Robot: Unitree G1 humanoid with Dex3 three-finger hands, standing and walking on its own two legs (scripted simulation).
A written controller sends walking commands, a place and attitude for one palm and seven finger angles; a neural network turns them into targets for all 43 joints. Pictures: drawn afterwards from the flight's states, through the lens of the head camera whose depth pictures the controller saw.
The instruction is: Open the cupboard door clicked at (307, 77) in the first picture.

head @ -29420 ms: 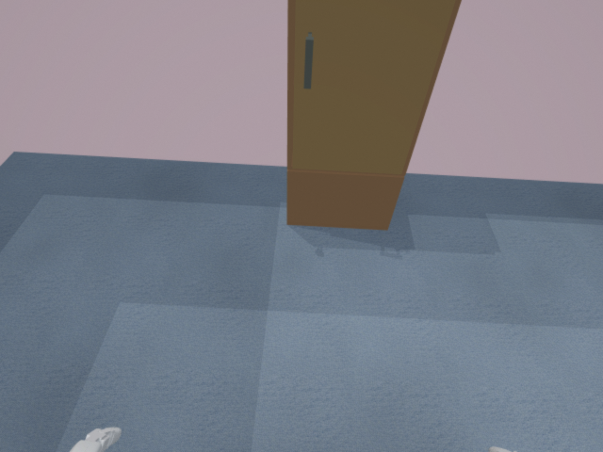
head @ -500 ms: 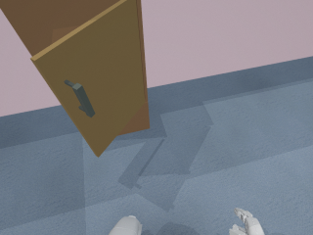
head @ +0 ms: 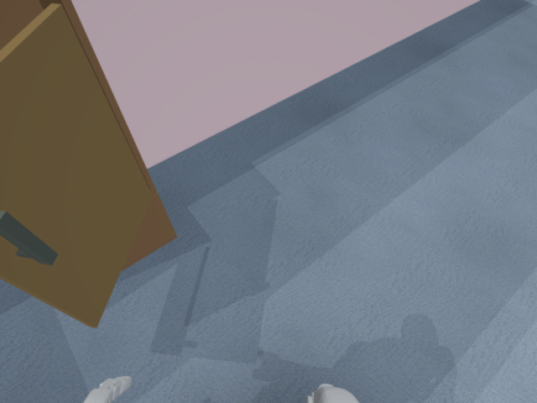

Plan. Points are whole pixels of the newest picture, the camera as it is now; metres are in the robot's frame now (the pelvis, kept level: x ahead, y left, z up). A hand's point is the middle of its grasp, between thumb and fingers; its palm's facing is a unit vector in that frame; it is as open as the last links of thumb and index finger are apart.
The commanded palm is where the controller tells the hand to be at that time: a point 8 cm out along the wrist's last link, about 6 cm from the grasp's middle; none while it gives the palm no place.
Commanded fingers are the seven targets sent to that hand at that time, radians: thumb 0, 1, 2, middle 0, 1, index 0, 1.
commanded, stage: walk to a spot facing it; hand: left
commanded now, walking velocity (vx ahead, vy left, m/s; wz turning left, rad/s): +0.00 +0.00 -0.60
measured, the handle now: (12, 238) +0.33 +0.42 +0.00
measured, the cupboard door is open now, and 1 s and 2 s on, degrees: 43 43 43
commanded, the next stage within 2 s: turn to face it in 1.90 s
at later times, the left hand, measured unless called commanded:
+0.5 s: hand (179, 395) +0.14 +0.16 -0.18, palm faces -0.21 -0.96 -0.20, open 7.4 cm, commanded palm none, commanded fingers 0.00 0.90 0.90 -0.20 -0.30 -0.20 -0.30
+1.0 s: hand (280, 295) +0.31 -0.01 -0.16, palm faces -0.55 -0.80 -0.25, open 7.4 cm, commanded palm none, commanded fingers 0.00 0.90 0.90 -0.20 -0.30 -0.20 -0.30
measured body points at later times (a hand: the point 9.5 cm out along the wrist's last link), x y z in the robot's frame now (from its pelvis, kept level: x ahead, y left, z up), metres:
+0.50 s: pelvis +0.03 -0.01 -0.01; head +0.08 -0.01 +0.44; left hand +0.15 +0.21 -0.16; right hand +0.06 -0.28 -0.14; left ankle +0.05 +0.11 -0.74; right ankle +0.01 -0.12 -0.74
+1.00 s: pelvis +0.10 -0.11 -0.01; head +0.13 -0.15 +0.43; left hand +0.34 +0.03 -0.14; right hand -0.08 -0.30 -0.17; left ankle +0.08 +0.07 -0.66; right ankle +0.06 -0.18 -0.74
